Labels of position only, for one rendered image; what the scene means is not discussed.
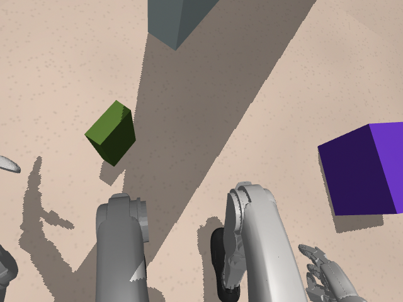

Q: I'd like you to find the left robot arm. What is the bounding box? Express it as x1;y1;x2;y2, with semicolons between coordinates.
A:
0;244;18;302

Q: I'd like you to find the left robot hand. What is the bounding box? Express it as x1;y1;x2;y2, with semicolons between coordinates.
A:
0;155;21;173

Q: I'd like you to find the right robot foot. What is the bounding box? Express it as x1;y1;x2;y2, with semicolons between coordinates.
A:
210;228;240;302

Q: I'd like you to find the right robot hand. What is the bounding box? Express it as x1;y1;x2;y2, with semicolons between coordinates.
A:
298;244;358;302

